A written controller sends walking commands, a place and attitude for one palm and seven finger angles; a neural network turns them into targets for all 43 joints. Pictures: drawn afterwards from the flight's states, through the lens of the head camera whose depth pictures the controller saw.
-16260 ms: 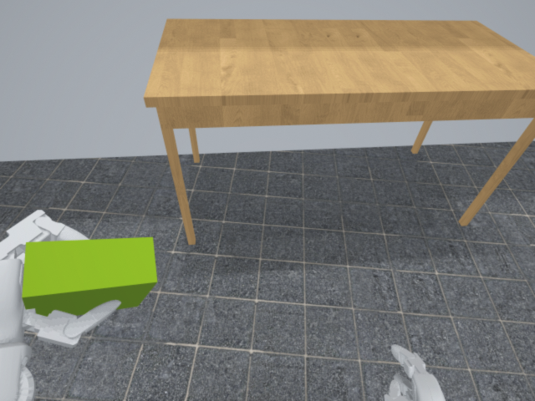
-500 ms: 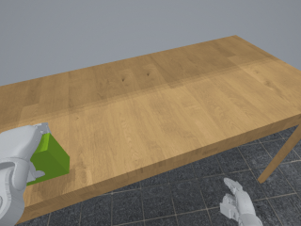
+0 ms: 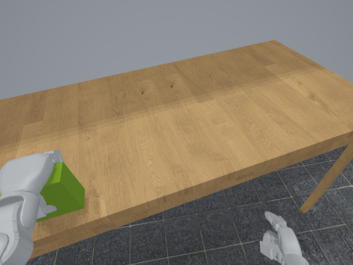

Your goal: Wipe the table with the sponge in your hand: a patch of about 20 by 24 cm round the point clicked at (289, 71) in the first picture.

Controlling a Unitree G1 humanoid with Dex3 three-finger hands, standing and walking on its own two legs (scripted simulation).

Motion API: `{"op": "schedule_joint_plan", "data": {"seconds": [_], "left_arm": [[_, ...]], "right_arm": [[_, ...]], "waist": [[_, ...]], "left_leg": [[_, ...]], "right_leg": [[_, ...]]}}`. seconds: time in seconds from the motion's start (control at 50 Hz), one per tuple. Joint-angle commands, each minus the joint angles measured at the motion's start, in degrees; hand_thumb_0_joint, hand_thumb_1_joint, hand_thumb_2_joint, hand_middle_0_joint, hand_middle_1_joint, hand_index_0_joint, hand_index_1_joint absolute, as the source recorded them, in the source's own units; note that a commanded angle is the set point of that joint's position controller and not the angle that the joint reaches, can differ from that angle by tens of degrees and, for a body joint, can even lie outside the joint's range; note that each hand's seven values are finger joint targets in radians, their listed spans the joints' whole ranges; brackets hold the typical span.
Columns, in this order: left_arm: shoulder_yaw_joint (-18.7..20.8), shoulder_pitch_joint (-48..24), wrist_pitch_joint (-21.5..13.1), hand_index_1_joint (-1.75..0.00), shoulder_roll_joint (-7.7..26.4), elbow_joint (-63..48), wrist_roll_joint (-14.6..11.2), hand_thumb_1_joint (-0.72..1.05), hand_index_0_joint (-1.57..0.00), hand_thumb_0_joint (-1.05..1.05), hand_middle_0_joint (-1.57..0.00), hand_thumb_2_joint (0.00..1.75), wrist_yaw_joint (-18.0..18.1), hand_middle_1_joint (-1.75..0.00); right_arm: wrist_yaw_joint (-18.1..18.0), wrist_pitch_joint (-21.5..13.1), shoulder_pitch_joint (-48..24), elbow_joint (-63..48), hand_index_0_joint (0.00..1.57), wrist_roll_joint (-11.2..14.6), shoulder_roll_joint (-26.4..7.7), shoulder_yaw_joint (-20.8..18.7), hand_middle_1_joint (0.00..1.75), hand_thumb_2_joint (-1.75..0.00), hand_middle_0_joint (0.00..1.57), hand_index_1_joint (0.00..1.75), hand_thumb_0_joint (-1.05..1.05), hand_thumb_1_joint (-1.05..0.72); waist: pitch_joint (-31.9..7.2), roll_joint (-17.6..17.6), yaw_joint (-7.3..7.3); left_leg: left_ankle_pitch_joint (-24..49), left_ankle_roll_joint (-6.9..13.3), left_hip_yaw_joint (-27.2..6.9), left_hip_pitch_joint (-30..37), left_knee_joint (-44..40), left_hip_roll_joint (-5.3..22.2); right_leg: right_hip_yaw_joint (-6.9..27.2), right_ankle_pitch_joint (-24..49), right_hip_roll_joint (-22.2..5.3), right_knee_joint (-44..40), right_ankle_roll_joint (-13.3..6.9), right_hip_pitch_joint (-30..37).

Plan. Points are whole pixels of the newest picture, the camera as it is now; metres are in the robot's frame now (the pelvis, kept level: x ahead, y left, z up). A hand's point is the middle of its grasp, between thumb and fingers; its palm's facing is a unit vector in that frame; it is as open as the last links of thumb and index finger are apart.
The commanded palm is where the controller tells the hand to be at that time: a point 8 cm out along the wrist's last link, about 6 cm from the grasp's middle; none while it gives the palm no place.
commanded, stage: lower the sponge onto the table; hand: left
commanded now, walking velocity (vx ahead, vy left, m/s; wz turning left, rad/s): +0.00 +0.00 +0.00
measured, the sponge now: (52, 197) +0.21 +0.33 +0.05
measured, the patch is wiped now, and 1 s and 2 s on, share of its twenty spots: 0.00 0.10 0.35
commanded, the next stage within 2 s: wipe forward along the first lane in 0.72 s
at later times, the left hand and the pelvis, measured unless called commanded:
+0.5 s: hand (41, 195) +0.20 +0.34 +0.08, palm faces +0.00 -0.05 -1.00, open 9.7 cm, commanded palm +0.18 +0.34 +0.15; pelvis +0.00 +0.00 +0.00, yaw +0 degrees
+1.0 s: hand (38, 191) +0.21 +0.36 +0.07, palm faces -0.02 -0.03 -1.00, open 9.7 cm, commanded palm +0.20 +0.35 +0.12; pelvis +0.00 +0.00 +0.00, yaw +1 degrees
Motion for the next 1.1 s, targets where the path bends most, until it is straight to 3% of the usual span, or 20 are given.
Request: {"op": "schedule_joint_plan", "data": {"seconds": [0.0, 0.12, 0.22, 0.24, 0.32, 0.38, 0.42, 0.48, 0.52, 0.54, 0.62, 0.64, 0.72, 0.76, 0.8, 0.86, 0.92, 0.96, 1.02, 1.08], "left_arm": [[12.6, -8.3, 0.8, -1.6, 17.0, -12.0, 0.8, 0.1, -1.2, 0.0, -1.2, 1.3, 3.9, -1.6], [10.6, -11.1, 2.3, -1.6, 16.2, -10.9, 0.7, 0.1, -1.2, 0.0, -1.2, 1.3, 2.9, -1.6], [11.4, -11.9, 0.1, -1.6, 17.6, -11.0, 1.4, 0.1, -1.2, 0.0, -1.2, 1.3, 2.6, -1.6], [9.7, -12.4, -0.5, -1.6, 15.7, -11.0, 1.7, 0.1, -1.2, 0.0, -1.2, 1.3, 2.8, -1.6], [13.3, -9.0, -1.9, -1.6, 18.2, -12.4, 1.7, 0.1, -1.2, 0.0, -1.2, 1.3, 4.0, -1.6], [11.7, -5.6, -1.7, -1.6, 14.8, -11.0, 1.1, 0.1, -1.2, 0.0, -1.2, 1.3, 5.0, -1.6], [14.5, -4.9, -1.0, -1.6, 17.5, -10.4, 1.0, 0.1, -1.2, 0.0, -1.2, 1.3, 5.6, -1.6], [11.7, -6.9, -0.3, -1.6, 15.0, -7.6, 0.8, 0.1, -1.2, 0.0, -1.2, 1.3, 5.5, -1.6], [13.1, -9.3, -0.7, -1.6, 17.7, -8.0, 1.2, 0.1, -1.2, 0.0, -1.2, 1.3, 5.4, -1.6], [10.6, -9.7, -1.0, -1.6, 15.1, -8.0, 1.4, 0.1, -1.2, 0.0, -1.2, 1.3, 5.3, -1.6], [11.8, -8.0, -2.4, -1.6, 16.2, -6.9, 1.4, 0.1, -1.2, 0.0, -1.2, 1.3, 4.7, -1.6], [9.9, -8.2, -2.7, -1.6, 13.8, -6.3, 1.4, 0.1, -1.2, 0.0, -1.2, 1.3, 4.7, -1.6], [11.3, -8.4, -3.1, -1.6, 15.2, -4.7, 1.2, 0.1, -1.2, 0.0, -1.2, 1.3, 5.0, -1.6], [9.0, -9.9, -3.3, -1.6, 12.7, -3.0, 1.4, 0.1, -1.2, 0.0, -1.2, 1.3, 5.2, -1.6], [9.7, -7.5, -3.3, -1.6, 13.0, -1.7, 1.6, 0.1, -1.2, 0.0, -1.2, 1.3, 5.5, -1.6], [8.3, -11.5, -2.9, -1.6, 12.1, 0.2, 2.0, 0.1, -1.2, 0.0, -1.2, 1.3, 5.7, -1.6], [9.8, -14.8, -2.6, -1.6, 14.9, 2.9, 2.4, 0.1, -1.2, 0.0, -1.2, 1.3, 5.6, -1.6], [8.0, -17.6, -2.4, -1.6, 13.9, 6.7, 3.0, 0.1, -1.2, 0.0, -1.2, 1.3, 5.2, -1.6], [8.2, -18.7, -2.5, -1.6, 15.0, 8.5, 3.3, 0.1, -1.2, 0.0, -1.2, 1.3, 4.4, -1.6], [6.2, -20.5, -3.0, -1.6, 13.6, 11.8, 3.6, 0.1, -1.2, 0.0, -1.2, 1.3, 3.5, -1.6]], "right_arm": [[0.1, -2.6, -10.7, -10.4, 0.2, -0.3, -6.1, -2.6, 0.3, -0.9, 0.2, 0.3, 0.0, -0.9], [-0.1, -2.7, -13.5, -11.1, 0.2, 0.4, -5.7, -1.4, 0.3, -0.9, 0.2, 0.3, 0.0, -0.9], [-0.6, -3.0, -12.5, -10.8, 0.2, 0.2, -5.8, -1.6, 0.3, -0.9, 0.2, 0.3, 0.0, -0.9], [-0.7, -3.1, -10.5, -10.6, 0.2, -0.2, -5.8, -1.9, 0.3, -0.9, 0.2, 0.3, 0.0, -0.9], [-0.4, -3.2, -11.7, -11.0, 0.2, -0.2, -5.7, -2.1, 0.3, -0.9, 0.2, 0.3, 0.0, -0.9], [0.0, -2.9, -9.2, -10.3, 0.2, -0.4, -6.0, -3.1, 0.3, -0.9, 0.2, 0.3, 0.0, -0.9], [0.0, -2.9, -11.3, -10.6, 0.2, -0.1, -5.9, -2.5, 0.3, -0.9, 0.2, 0.3, 0.0, -0.9], [-0.1, -2.4, -9.4, -9.9, 0.2, -0.1, -6.4, -3.1, 0.3, -0.9, 0.2, 0.3, 0.0, -0.9], [-0.5, -2.8, -11.6, -10.1, 0.2, 0.2, -6.1, -2.3, 0.3, -0.9, 0.2, 0.3, 0.0, -0.9], [-0.6, -3.0, -10.0, -10.2, 0.2, 0.0, -6.1, -2.6, 0.3, -0.9, 0.2, 0.3, 0.0, -0.9], [-0.7, -3.3, -10.8, -10.1, 0.2, 0.2, -6.0, -2.5, 0.3, -0.9, 0.2, 0.3, 0.0, -0.9], [-0.8, -3.4, -9.1, -9.9, 0.2, -0.1, -6.1, -2.8, 0.3, -0.9, 0.2, 0.3, 0.0, -0.9], [-0.6, -3.2, -10.5, -10.0, 0.2, 0.3, -6.2, -2.6, 0.3, -0.9, 0.2, 0.3, 0.0, -0.9], [-0.7, -3.1, -8.5, -9.2, 0.2, 0.2, -6.5, -3.2, 0.3, -0.9, 0.2, 0.3, 0.0, -0.9], [-0.5, -3.0, -7.9, -9.2, 0.2, 0.0, -6.8, -3.7, 0.3, -0.9, 0.2, 0.3, 0.0, -0.9], [-0.7, -2.9, -7.8, -8.8, 0.2, 0.3, -6.9, -3.5, 0.3, -0.9, 0.2, 0.3, 0.0, -0.9], [-1.0, -2.8, -9.2, -8.7, 0.2, 0.7, -6.9, -3.0, 0.3, -0.9, 0.2, 0.3, 0.0, -0.9], [-1.2, -2.5, -7.3, -7.4, 0.2, 0.7, -7.5, -3.4, 0.3, -0.9, 0.2, 0.3, 0.0, -0.9], [-1.4, -2.4, -8.5, -8.2, 0.2, 1.0, -7.2, -3.1, 0.3, -0.9, 0.2, 0.3, 0.0, -0.9], [-1.2, -1.9, -6.3, -7.4, 0.2, 0.9, -7.8, -3.6, 0.3, -0.9, 0.2, 0.3, 0.0, -0.9]], "waist": [[-11.1, 1.2, 0.39], [-7.5, 0.7, -0.36], [-8.6, 0.3, -0.78], [-10.0, 0.4, -1.17], [-10.1, 3.1, 0.16], [-10.2, 0.9, -0.32], [-8.8, 1.0, 0.45], [-8.4, -0.2, -0.8], [-8.0, 1.3, -0.55], [-9.3, 1.6, -1.14], [-8.5, 0.5, -0.89], [-9.6, -0.7, -1.4], [-7.4, 0.2, -0.95], [-7.7, -1.4, -1.92], [-8.5, -2.2, -1.25], [-9.0, -3.2, -2.14], [-7.7, -3.4, -2.03], [-7.8, -4.8, -3.11], [-8.2, -2.4, -2.37], [-8.7, -3.9, -3.29]], "left_leg": [[11.9, 2.3, 1.2, 4.0, -2.9, -2.0], [8.2, 2.4, 1.0, 3.1, -3.3, -2.2], [8.7, 2.7, 0.9, 4.1, -2.4, -2.2], [9.4, 2.7, 1.5, 4.0, -2.0, -2.4], [11.1, 2.5, 0.9, 4.1, -1.9, -2.4], [11.8, 2.5, 1.2, 3.4, -1.4, -2.0], [10.4, 2.4, 1.0, 2.5, -1.7, -2.0], [8.8, 2.5, 1.4, 1.4, -1.4, -2.1], [7.7, 2.5, 1.1, 1.9, -1.6, -2.3], [8.1, 2.6, 1.4, 1.9, -1.2, -2.4], [7.8, 2.7, 0.9, 2.2, -1.2, -2.2], [8.2, 2.8, 1.3, 1.8, -0.7, -2.3], [6.0, 2.5, 0.8, 0.7, -1.4, -2.2], [5.2, 2.5, 0.8, 0.3, -1.2, -2.1], [5.7, 2.6, 0.8, 0.0, -0.9, -2.1], [5.2, 2.5, 0.9, -0.5, -0.6, -2.2], [3.3, 2.6, 1.0, -1.2, -0.7, -2.4], [2.8, 2.6, 1.3, -1.8, -0.3, -2.5], [1.9, 2.7, 1.3, -1.9, -0.5, -2.8], [2.4, 2.8, 1.3, -2.5, 0.2, -2.8]], "right_leg": [[0.9, 10.5, 1.1, -3.6, -2.2, 1.2], [2.0, 6.5, 1.8, -4.4, -2.4, -1.3], [2.5, 7.3, 1.9, -4.4, -2.4, -1.7], [1.0, 8.0, 1.4, -3.8, -2.0, -1.5], [2.5, 9.8, 1.8, -3.5, -2.7, -0.6], [0.6, 10.6, 1.5, -3.0, -2.1, -1.0], [2.2, 9.3, 1.9, -3.2, -2.6, -1.1], [0.8, 8.2, 1.4, -3.3, -1.8, -2.2], [2.2, 6.5, 1.9, -3.6, -2.4, -2.6], [1.0, 7.1, 1.5, -3.0, -2.0, -2.6], [2.0, 7.0, 1.9, -3.5, -2.3, -3.1], [0.7, 7.7, 1.6, -2.6, -1.9, -3.2], [1.6, 5.2, 1.9, -3.3, -2.2, -4.2], [0.3, 4.2, 1.8, -3.0, -1.8, -5.4], [0.4, 5.2, 1.7, -2.6, -1.8, -4.9], [0.3, 5.0, 1.8, -2.2, -1.7, -5.9], [1.4, 3.4, 2.0, -2.6, -2.0, -6.5], [0.5, 3.1, 1.8, -2.4, -1.5, -7.5], [1.5, 2.3, 1.9, -2.5, -1.9, -7.1], [0.6, 3.3, 1.8, -2.2, -1.6, -7.8]]}}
